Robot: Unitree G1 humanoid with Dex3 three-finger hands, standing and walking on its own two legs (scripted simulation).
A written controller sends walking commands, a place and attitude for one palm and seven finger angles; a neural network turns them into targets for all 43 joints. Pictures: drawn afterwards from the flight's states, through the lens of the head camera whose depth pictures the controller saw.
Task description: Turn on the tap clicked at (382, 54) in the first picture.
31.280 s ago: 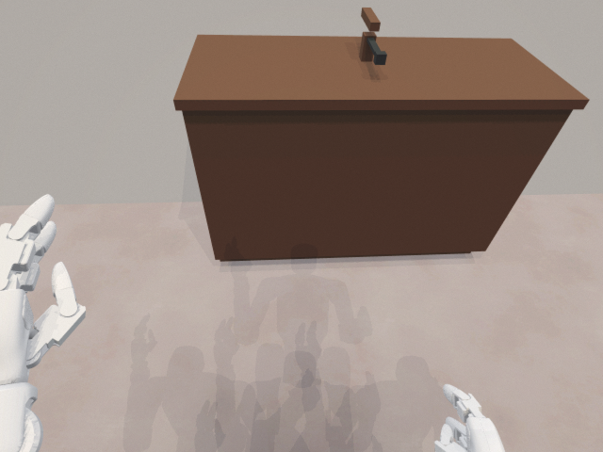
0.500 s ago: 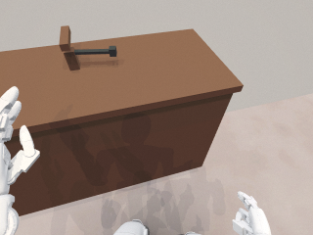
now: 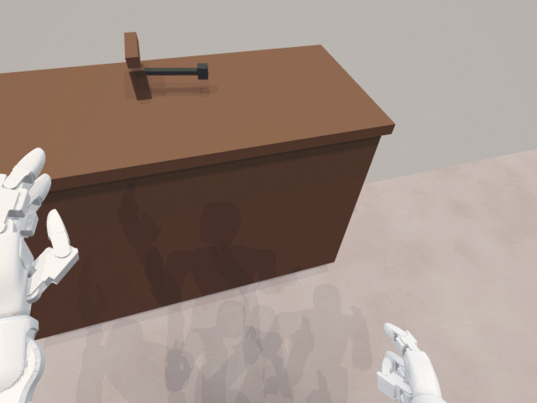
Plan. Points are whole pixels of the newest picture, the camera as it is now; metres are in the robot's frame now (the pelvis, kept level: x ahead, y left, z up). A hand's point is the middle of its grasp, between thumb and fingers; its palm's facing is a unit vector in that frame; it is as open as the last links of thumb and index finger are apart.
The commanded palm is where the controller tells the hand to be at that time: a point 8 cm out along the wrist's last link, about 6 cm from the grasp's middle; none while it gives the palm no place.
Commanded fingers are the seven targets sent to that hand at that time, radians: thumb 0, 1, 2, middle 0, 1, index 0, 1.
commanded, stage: stop stepping back and stand still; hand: left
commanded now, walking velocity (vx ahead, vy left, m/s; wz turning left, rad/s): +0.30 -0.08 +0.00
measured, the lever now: (202, 71) +0.81 +0.26 +0.08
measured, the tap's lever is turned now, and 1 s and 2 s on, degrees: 78 78 78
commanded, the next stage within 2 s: stand and check the lever's angle in 0.60 s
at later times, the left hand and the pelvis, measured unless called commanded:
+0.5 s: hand (95, 324) +0.16 +0.20 +0.16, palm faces +0.37 -0.86 -0.37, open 7.4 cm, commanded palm +0.10 +0.24 +0.18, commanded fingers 0.00 0.90 0.90 -0.20 -0.30 -0.20 -0.30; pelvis -0.08 -0.03 +0.01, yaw -3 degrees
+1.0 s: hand (68, 308) +0.17 +0.23 +0.15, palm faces +0.33 -0.88 -0.34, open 7.4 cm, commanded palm +0.12 +0.28 +0.18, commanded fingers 0.00 0.90 0.90 -0.20 -0.30 -0.20 -0.30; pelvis -0.06 +0.01 +0.00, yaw -4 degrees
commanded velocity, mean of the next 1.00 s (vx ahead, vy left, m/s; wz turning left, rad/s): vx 0.11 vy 0.02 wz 0.00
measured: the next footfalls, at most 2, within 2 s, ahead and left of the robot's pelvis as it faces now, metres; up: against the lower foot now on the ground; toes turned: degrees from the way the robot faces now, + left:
left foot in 0.02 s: +0.02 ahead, +0.12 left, +0.00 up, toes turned +4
right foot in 0.30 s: -0.03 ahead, -0.09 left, +0.00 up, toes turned -6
